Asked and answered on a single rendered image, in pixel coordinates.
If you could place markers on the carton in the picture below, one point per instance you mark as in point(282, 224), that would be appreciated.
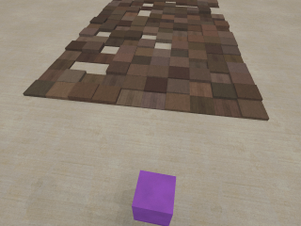
point(154, 198)

